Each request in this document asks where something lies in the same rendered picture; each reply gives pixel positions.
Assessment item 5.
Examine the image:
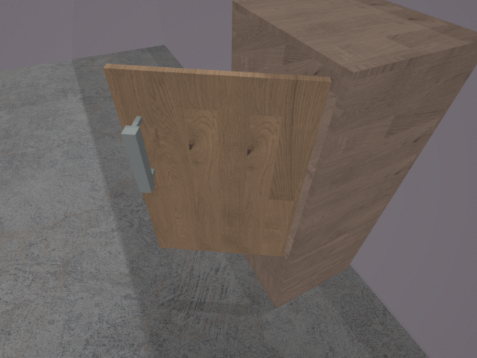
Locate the handle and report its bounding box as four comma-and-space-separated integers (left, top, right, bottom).
121, 116, 155, 193

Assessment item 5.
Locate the cupboard door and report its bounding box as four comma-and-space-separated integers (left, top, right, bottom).
103, 63, 332, 257

